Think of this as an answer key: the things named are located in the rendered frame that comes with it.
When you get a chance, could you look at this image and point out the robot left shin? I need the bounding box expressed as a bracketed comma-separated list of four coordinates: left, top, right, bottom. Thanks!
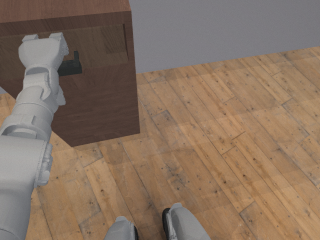
[115, 216, 129, 222]

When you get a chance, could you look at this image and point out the left robot upper arm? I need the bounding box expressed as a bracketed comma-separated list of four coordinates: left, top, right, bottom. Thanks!
[0, 135, 53, 240]

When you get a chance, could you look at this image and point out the left robot thigh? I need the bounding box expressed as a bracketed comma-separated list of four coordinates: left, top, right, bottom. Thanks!
[103, 220, 135, 240]

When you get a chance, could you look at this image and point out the robot left hand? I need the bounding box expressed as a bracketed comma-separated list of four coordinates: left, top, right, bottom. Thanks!
[18, 32, 69, 106]

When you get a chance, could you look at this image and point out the cabinet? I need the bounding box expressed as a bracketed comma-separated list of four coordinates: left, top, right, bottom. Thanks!
[0, 0, 140, 147]

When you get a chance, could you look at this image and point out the handle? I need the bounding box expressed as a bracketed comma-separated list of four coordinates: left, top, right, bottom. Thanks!
[57, 51, 82, 77]

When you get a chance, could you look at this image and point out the drawer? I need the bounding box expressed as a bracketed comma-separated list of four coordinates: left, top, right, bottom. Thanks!
[0, 24, 128, 80]

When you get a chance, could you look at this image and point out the robot left forearm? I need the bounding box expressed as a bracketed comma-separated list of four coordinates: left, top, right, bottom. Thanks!
[0, 64, 59, 143]

